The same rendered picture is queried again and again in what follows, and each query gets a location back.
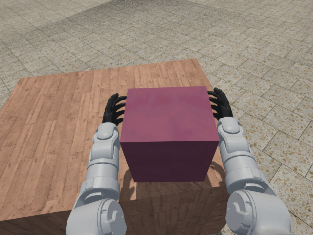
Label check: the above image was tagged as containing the carton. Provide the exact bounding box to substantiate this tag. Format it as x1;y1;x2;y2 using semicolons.
120;86;220;182

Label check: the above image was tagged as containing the right robot forearm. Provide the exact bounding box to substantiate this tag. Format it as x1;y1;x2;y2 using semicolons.
217;117;280;198

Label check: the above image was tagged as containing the left robot upper arm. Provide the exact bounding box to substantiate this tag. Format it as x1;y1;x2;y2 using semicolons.
66;198;127;235

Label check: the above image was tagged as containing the robot right hand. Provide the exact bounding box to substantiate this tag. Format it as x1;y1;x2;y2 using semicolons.
207;87;233;121

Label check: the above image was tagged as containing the right robot upper arm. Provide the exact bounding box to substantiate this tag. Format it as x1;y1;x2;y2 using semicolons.
225;189;300;235

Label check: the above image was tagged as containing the left robot forearm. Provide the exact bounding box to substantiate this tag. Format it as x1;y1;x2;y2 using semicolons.
71;122;121;212

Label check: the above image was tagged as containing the pedestal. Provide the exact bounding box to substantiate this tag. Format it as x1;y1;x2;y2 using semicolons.
0;58;230;235

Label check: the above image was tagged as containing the robot left hand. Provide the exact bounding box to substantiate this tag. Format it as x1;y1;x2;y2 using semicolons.
102;93;127;126

